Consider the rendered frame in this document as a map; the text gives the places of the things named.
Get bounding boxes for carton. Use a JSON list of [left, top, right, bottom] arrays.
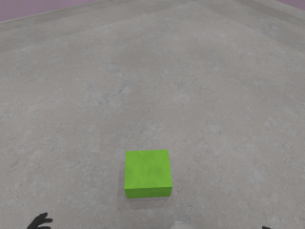
[[124, 150, 173, 198]]

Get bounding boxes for left robot hand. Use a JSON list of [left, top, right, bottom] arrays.
[[27, 213, 53, 229]]

